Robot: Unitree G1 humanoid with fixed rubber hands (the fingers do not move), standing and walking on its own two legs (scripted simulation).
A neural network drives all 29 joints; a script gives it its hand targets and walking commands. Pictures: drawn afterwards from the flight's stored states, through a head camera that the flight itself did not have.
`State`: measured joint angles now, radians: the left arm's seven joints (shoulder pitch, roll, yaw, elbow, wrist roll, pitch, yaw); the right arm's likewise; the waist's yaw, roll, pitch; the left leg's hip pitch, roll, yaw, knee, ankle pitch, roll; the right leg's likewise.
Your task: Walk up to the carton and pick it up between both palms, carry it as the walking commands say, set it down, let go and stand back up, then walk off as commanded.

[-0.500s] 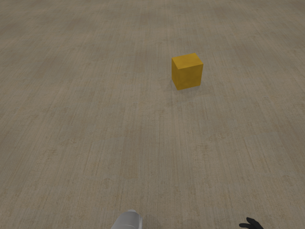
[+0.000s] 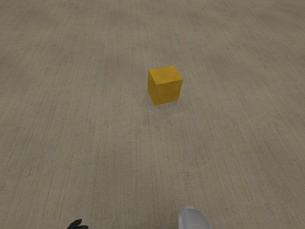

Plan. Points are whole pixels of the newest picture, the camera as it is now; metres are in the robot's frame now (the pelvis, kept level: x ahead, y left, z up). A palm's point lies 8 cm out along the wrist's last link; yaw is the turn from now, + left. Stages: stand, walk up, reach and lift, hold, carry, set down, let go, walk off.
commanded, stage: walk up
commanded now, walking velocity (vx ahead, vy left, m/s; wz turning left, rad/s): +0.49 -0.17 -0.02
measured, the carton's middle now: (163, 85) +1.31 -0.15 -0.65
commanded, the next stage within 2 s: none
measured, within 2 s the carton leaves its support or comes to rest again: neither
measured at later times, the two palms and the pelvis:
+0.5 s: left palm (90, 216) +0.18 +0.18 -0.11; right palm (238, 156) +0.37 -0.31 -0.13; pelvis +0.25 -0.06 +0.01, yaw -1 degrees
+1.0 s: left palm (101, 110) +0.58 +0.22 -0.15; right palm (225, 141) +0.41 -0.26 -0.10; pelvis +0.50 -0.02 +0.01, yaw -1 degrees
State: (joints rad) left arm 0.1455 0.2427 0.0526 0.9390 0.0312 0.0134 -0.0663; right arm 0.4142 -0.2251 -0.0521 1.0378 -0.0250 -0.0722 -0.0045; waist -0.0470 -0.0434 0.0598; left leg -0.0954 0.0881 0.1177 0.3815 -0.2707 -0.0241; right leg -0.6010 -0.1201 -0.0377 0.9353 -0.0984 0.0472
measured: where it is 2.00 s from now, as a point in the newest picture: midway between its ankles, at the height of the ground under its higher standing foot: (158, 139)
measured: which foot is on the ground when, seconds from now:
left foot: down 0.00-0.16, up 0.18-0.66, down 0.68-1.00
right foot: up 0.00-0.14, down 0.16-0.68, up 0.70-1.00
